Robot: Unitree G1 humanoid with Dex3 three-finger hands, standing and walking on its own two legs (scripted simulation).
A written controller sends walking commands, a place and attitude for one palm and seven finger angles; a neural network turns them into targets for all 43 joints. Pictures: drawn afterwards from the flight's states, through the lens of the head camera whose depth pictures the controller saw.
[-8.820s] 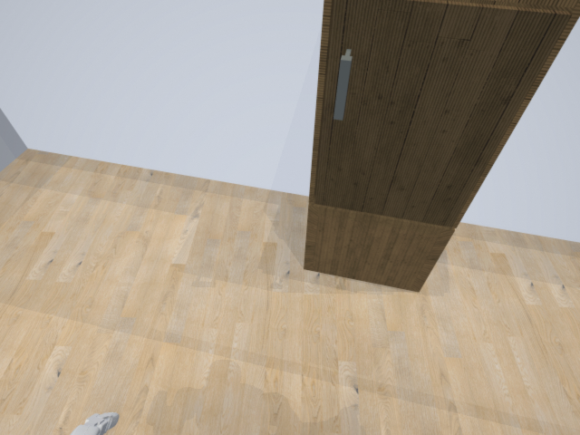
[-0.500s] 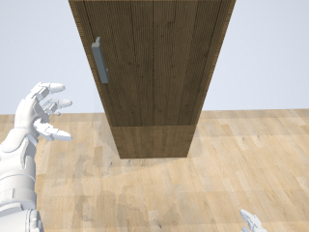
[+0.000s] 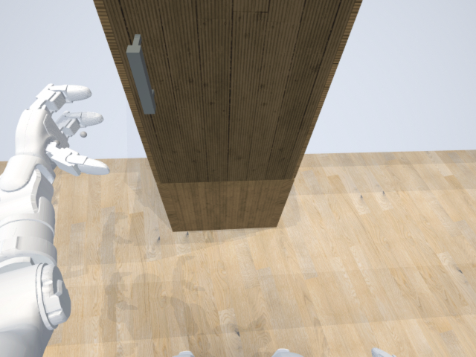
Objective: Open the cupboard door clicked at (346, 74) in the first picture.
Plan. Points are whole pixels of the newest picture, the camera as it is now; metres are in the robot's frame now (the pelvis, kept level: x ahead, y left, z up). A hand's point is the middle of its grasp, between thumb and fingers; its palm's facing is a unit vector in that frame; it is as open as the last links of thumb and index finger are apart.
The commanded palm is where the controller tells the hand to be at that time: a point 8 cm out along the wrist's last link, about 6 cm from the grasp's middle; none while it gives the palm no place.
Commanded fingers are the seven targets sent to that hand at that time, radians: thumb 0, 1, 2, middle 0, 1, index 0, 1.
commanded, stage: move the hooked fingers beside the handle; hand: left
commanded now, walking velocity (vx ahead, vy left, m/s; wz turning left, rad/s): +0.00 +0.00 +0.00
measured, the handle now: (144, 76) +0.60 +0.19 +0.11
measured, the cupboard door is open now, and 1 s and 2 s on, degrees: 0 0 0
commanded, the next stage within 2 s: slide the fingers in behind the handle in 1.46 s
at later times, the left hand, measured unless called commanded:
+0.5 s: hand (102, 100) +0.52 +0.24 +0.11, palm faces +0.04 -1.00 +0.00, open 14.0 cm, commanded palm +0.50 +0.29 +0.11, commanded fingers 0.00 -0.50 0.30 -0.30 -1.20 -0.30 -1.20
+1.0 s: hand (104, 99) +0.53 +0.25 +0.10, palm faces +0.05 -1.00 -0.02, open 14.0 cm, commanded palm +0.51 +0.29 +0.10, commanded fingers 0.00 -0.50 0.30 -0.30 -1.20 -0.30 -1.20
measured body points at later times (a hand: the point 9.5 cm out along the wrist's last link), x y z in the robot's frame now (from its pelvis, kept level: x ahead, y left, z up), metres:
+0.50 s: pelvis +0.00 +0.00 -0.01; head +0.12 +0.02 +0.42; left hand +0.51 +0.30 +0.11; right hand -0.02 -0.28 -0.11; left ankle +0.00 +0.10 -0.71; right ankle +0.01 -0.13 -0.71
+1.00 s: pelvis +0.02 +0.00 -0.01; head +0.14 +0.02 +0.42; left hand +0.52 +0.30 +0.11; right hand -0.01 -0.26 -0.11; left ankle +0.00 +0.10 -0.71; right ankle +0.01 -0.13 -0.71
